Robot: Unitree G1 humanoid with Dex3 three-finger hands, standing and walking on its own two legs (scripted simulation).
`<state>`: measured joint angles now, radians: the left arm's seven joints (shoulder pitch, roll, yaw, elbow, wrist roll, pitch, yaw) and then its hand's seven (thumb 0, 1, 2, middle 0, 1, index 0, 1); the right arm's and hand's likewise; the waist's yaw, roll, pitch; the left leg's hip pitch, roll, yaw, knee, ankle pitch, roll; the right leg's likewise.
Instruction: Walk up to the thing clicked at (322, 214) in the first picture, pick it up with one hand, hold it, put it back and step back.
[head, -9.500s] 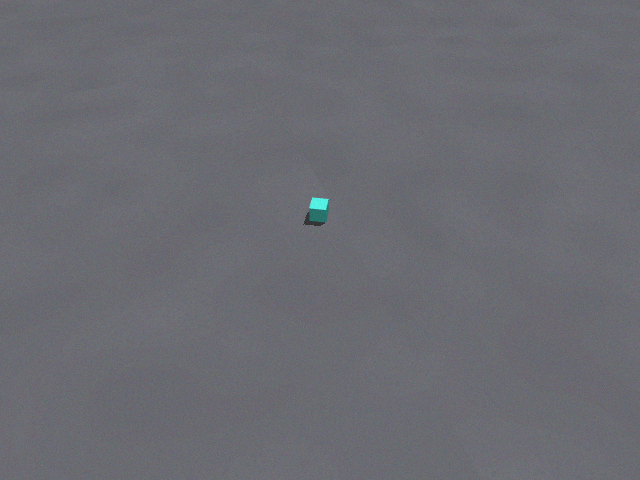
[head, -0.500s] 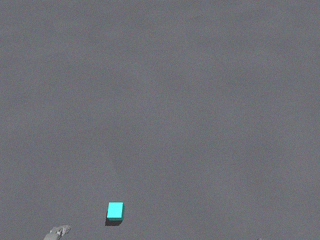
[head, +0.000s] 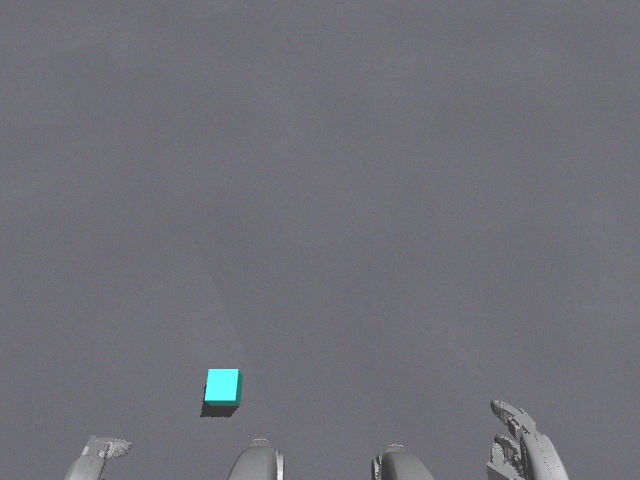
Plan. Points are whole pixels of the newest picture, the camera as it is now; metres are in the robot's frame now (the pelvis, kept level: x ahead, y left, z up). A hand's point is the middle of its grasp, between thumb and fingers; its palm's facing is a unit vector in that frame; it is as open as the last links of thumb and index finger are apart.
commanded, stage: rise first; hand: left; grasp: from above
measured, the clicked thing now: (224, 387) +0.38 +0.26 -0.64
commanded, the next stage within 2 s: none
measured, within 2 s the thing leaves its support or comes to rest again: neither
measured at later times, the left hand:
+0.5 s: hand (153, 453) +0.21 +0.30 -0.33, palm faces -0.44 -0.48 -0.76, open 14.0 cm
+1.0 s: hand (174, 421) +0.27 +0.31 -0.44, palm faces -0.50 -0.18 -0.85, open 13.9 cm
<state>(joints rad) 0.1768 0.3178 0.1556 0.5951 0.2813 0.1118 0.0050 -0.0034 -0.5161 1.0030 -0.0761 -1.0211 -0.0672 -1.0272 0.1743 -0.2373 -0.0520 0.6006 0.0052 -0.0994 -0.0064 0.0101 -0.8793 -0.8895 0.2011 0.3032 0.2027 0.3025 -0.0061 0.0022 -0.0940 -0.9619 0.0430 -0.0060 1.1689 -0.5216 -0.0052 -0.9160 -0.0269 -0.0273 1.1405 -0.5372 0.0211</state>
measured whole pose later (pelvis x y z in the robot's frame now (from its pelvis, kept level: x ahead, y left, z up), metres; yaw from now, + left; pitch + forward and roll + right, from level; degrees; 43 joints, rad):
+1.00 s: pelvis -0.09 +0.00 -0.29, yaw -4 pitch +32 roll -6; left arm -0.52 0.64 0.15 1.04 1.03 -0.27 0.21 0.00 -0.47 0.97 -0.07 -1.03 -0.09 -1.00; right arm 0.12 -0.28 -0.05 0.75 -0.05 -0.06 0.08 0.01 -0.88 -0.89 0.20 0.30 0.20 0.30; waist -0.05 0.00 -0.10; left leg -2.14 0.04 -0.11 2.21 -0.63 -0.01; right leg -2.06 -0.01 -0.06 2.17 -0.66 0.02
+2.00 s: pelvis -0.08 +0.00 -0.34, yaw -6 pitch +33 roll -6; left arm -0.69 0.69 0.17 1.28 1.27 -0.34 0.43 0.00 -0.51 0.97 -0.09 -0.98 -0.10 -0.97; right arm 0.05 -0.26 -0.05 0.80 -0.14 -0.03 0.13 0.00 -0.91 -0.90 0.20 0.30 0.20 0.30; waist -0.08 -0.02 -0.07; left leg -2.29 0.04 -0.13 2.38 -0.68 -0.01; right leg -2.21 0.00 -0.06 2.33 -0.70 0.03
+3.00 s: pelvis -0.08 +0.00 -0.35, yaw -7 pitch +32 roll -7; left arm -0.70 0.69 0.16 1.30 1.17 -0.32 0.28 0.00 -0.46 0.93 -0.13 -0.99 -0.14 -0.97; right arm 0.12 -0.28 0.01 0.78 -0.14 -0.02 0.14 0.00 -0.90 -0.89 0.20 0.30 0.20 0.30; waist -0.13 0.00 0.00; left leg -2.29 0.04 -0.15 2.39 -0.68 -0.02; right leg -2.20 0.01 -0.08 2.33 -0.70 0.02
